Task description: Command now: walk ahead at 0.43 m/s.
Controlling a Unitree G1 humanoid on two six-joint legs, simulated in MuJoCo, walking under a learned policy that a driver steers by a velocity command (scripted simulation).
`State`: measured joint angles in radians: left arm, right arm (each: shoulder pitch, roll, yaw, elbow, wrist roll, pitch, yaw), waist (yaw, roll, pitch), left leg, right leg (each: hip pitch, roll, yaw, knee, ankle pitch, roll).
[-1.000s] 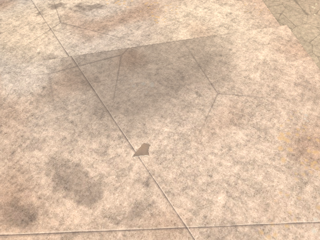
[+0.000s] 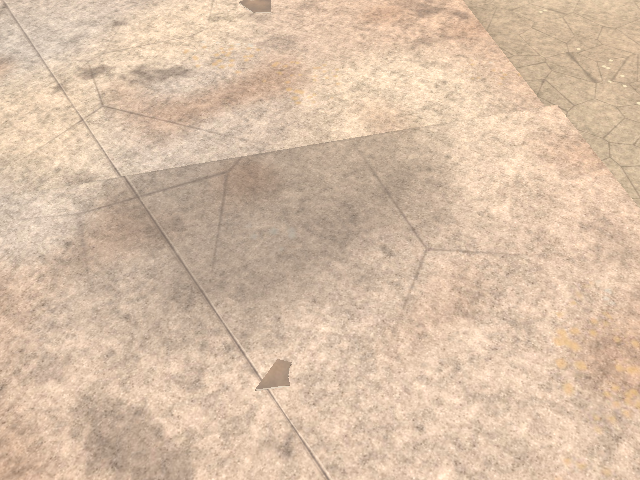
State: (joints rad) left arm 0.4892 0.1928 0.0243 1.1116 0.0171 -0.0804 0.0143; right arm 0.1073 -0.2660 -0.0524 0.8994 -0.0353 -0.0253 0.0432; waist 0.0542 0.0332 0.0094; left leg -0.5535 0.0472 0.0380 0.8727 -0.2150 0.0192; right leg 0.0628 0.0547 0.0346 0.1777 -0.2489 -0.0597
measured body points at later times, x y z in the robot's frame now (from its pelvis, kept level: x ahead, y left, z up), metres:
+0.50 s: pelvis +0.27 +0.06 +0.00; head +0.29 +0.06 +0.45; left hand +0.39 +0.30 -0.14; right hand +0.22 -0.19 -0.14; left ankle +0.22 +0.11 -0.75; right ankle +0.40 -0.09 -0.68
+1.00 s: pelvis +0.56 +0.02 +0.00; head +0.58 +0.02 +0.45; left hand +0.53 +0.27 -0.14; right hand +0.67 -0.22 -0.14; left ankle +0.61 +0.18 -0.67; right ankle +0.54 -0.05 -0.75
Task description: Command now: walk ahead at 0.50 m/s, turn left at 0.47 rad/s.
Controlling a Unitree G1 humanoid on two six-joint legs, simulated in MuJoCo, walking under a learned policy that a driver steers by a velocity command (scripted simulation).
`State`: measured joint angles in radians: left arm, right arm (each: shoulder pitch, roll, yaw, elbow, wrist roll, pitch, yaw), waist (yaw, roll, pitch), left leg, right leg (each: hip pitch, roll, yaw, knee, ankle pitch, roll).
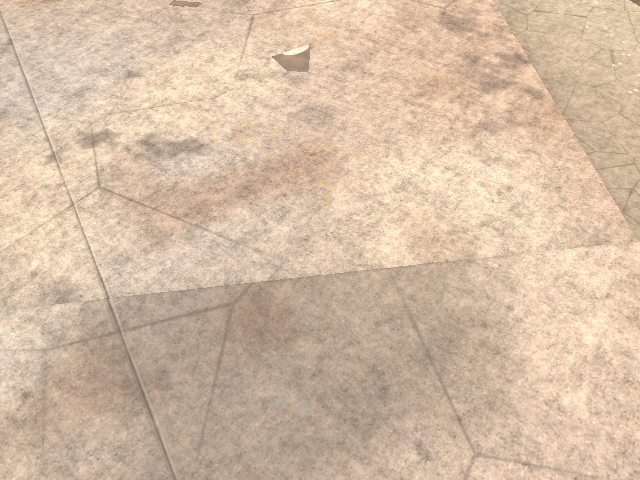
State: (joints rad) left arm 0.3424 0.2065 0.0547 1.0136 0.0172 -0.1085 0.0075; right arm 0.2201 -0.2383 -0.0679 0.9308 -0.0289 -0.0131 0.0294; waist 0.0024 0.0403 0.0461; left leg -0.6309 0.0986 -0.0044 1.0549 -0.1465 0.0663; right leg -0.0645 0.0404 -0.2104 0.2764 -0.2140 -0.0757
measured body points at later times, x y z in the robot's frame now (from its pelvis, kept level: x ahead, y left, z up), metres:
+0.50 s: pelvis +0.27 +0.07 +0.00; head +0.30 +0.09 +0.45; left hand +0.34 +0.35 -0.13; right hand +0.37 -0.19 -0.13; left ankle +0.25 +0.10 -0.75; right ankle +0.38 -0.09 -0.67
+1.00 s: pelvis +0.56 +0.11 +0.00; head +0.59 +0.11 +0.45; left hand +0.51 +0.38 -0.13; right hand +0.74 -0.10 -0.14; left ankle +0.48 +0.22 -0.66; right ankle +0.61 +0.06 -0.75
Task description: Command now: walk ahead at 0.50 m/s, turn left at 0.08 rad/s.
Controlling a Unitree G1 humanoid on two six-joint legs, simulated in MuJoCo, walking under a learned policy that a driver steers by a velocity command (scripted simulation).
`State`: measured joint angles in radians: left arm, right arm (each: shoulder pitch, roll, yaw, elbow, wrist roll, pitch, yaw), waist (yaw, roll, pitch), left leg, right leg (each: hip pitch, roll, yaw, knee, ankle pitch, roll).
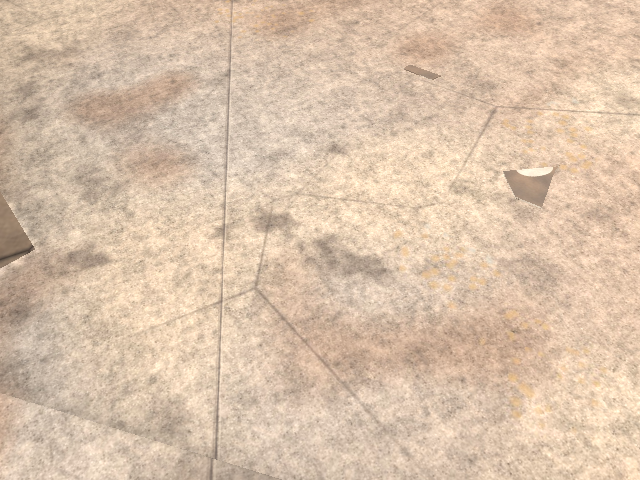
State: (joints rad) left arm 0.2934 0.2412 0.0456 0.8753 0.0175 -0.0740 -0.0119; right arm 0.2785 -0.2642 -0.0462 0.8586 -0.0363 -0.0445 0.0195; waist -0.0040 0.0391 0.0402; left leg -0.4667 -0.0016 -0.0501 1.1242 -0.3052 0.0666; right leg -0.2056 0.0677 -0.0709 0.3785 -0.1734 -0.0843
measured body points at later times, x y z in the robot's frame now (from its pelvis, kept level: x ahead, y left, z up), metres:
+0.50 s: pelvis +0.26 +0.04 +0.00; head +0.28 +0.06 +0.45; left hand +0.34 +0.31 -0.14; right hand +0.33 -0.23 -0.11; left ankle +0.30 +0.12 -0.74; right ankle +0.19 -0.08 -0.66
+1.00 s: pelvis +0.50 -0.08 -0.07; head +0.53 -0.11 +0.38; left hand +0.77 +0.06 -0.18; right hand +0.34 -0.31 -0.21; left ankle +0.36 +0.12 -0.65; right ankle +0.52 -0.15 -0.79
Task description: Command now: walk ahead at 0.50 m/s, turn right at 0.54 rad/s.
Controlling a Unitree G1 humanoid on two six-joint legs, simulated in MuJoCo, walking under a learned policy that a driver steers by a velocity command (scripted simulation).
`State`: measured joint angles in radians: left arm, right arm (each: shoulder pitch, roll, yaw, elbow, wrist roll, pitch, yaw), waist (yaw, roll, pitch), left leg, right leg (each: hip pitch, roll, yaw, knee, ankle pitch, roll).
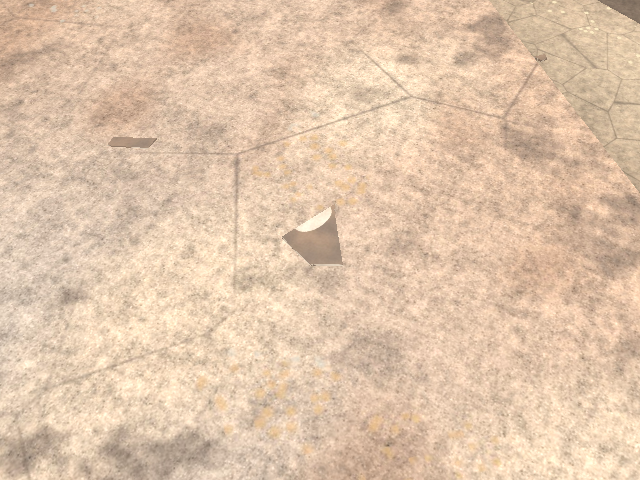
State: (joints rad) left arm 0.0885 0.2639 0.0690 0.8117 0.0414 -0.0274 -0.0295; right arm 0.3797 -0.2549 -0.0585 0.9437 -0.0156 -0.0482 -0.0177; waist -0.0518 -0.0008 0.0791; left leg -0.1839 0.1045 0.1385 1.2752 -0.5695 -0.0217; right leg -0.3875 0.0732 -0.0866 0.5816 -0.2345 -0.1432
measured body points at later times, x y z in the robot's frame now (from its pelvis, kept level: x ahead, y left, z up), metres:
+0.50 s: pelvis +0.29 +0.01 -0.01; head +0.32 +0.01 +0.44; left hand +0.27 +0.26 -0.15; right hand +0.43 -0.24 -0.13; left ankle +0.38 +0.06 -0.73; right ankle +0.09 -0.05 -0.65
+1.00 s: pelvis +0.57 +0.00 +0.00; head +0.61 +0.00 +0.45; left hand +0.71 +0.29 -0.08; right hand +0.64 -0.29 -0.13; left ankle +0.39 +0.05 -0.69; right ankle +0.70 -0.08 -0.73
